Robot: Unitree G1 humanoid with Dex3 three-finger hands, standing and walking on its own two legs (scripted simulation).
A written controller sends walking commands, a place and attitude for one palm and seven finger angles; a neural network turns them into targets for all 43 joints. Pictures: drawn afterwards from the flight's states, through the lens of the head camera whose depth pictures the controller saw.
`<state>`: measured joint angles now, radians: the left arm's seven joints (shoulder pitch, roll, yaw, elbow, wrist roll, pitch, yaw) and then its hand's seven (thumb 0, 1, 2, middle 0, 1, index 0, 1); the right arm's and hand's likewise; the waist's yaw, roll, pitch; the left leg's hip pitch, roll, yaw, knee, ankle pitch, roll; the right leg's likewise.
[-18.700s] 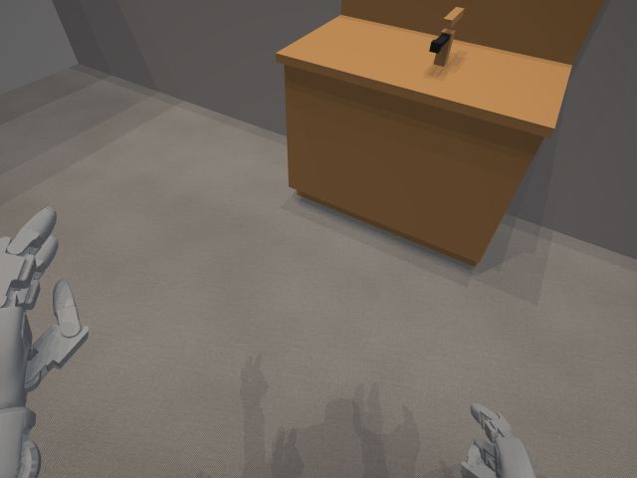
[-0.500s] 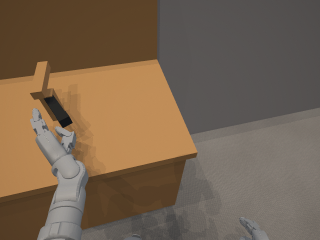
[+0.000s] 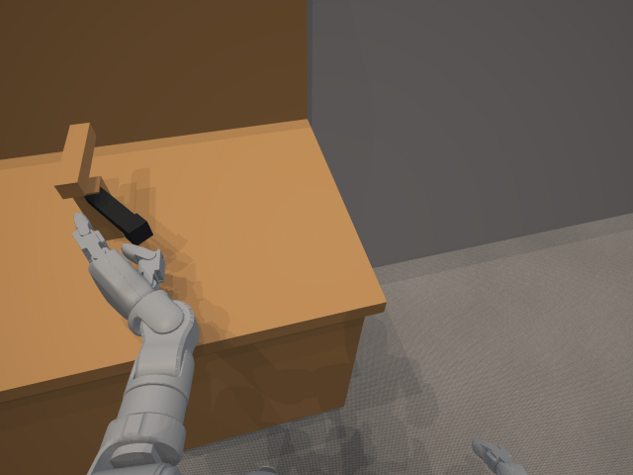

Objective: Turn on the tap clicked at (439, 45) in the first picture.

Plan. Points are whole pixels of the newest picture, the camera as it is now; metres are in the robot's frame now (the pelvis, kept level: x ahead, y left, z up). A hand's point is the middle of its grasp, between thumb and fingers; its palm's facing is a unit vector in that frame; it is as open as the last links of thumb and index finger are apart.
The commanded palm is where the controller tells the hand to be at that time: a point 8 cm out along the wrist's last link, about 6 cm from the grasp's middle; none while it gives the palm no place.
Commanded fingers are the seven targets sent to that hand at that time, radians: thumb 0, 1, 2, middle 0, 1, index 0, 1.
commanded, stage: push the lever round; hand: left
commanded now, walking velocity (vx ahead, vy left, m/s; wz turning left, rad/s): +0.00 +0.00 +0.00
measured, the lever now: (136, 229) +0.41 +0.27 +0.08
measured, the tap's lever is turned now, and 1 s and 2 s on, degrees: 36 62 71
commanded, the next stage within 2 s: lift the hand up off the lever in 1.00 s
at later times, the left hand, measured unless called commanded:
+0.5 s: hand (182, 235) +0.41 +0.21 +0.07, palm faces +0.81 -0.58 -0.09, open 7.7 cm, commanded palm +0.36 +0.22 +0.07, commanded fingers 0.00 0.90 0.90 -0.15 -0.15 -0.15 -0.15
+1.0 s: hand (182, 226) +0.43 +0.21 +0.06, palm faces +0.82 -0.56 -0.09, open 7.8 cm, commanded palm +0.38 +0.22 +0.07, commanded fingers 0.00 0.90 0.90 -0.15 -0.15 -0.15 -0.15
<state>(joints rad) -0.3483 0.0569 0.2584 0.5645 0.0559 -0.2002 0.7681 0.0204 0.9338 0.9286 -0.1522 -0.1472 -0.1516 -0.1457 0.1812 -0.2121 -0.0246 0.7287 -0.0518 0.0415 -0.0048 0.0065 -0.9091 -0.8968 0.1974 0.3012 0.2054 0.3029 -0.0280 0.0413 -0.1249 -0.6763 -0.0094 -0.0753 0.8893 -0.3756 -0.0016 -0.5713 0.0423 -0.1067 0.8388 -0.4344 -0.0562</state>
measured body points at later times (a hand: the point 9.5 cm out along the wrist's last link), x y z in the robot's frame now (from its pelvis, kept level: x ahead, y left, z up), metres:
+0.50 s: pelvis +0.00 +0.00 +0.00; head +0.04 +0.00 +0.44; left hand +0.37 +0.23 +0.07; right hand +0.11 -0.25 -0.13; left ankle +0.04 +0.12 -0.70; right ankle -0.01 -0.09 -0.70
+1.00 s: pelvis +0.01 -0.01 +0.00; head +0.05 -0.01 +0.44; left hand +0.38 +0.24 +0.07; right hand +0.10 -0.26 -0.13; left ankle +0.04 +0.12 -0.70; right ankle -0.01 -0.09 -0.70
